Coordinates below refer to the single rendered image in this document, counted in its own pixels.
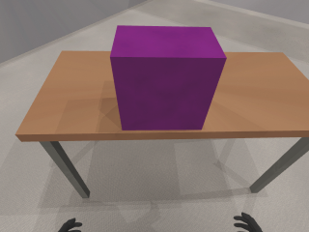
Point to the carton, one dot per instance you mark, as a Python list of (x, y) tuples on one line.
[(165, 76)]

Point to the table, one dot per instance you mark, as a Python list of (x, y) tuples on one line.
[(258, 95)]

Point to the right robot hand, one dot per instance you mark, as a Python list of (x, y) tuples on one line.
[(251, 226)]

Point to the left robot hand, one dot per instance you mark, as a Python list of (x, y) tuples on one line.
[(69, 225)]

